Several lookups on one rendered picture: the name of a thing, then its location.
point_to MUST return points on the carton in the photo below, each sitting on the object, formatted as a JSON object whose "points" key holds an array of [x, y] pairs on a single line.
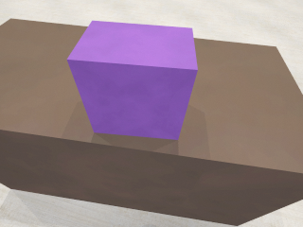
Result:
{"points": [[135, 79]]}

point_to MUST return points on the pedestal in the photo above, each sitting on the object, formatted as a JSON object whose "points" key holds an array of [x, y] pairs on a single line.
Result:
{"points": [[239, 155]]}

